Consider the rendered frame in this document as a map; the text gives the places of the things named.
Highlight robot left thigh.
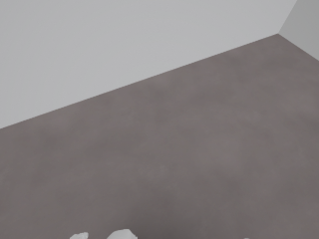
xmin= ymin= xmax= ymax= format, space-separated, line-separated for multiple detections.
xmin=107 ymin=229 xmax=138 ymax=239

